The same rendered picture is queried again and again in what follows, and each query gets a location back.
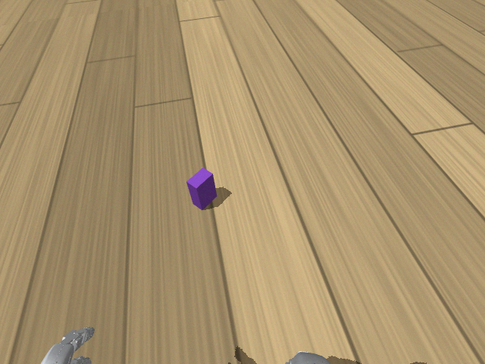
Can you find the left robot hand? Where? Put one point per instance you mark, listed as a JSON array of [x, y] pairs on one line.
[[62, 353]]

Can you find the carton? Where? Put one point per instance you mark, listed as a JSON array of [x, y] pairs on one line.
[[202, 188]]

